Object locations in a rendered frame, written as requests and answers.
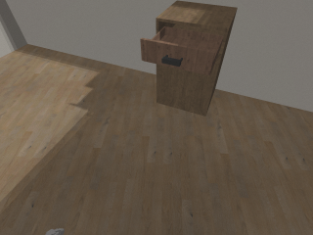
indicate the cabinet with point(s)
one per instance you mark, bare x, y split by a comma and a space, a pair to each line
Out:
187, 90

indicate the drawer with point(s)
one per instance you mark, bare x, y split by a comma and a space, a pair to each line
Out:
199, 50

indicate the handle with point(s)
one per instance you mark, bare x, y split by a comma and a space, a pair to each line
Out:
171, 61

